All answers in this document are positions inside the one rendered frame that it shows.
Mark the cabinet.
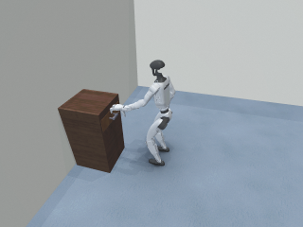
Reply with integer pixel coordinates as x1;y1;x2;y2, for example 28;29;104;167
58;89;125;173

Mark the handle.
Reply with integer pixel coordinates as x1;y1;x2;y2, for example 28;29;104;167
109;113;118;120

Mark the drawer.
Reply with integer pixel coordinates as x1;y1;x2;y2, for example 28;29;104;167
100;102;119;131

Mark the robot shin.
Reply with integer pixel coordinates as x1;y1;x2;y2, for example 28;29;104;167
146;140;161;163
155;131;166;148

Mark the left robot forearm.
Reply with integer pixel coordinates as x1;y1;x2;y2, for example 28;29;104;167
122;100;144;112

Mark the left robot shin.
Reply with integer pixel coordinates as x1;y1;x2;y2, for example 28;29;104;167
146;140;161;163

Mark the robot right upper arm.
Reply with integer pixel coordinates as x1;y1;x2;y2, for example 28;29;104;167
164;75;176;96

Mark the robot left upper arm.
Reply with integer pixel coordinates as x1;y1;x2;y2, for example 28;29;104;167
139;83;160;107

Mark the left robot hand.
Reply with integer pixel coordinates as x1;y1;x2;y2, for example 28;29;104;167
110;104;126;117

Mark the right robot shin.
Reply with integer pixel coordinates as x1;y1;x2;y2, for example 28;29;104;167
155;131;166;148

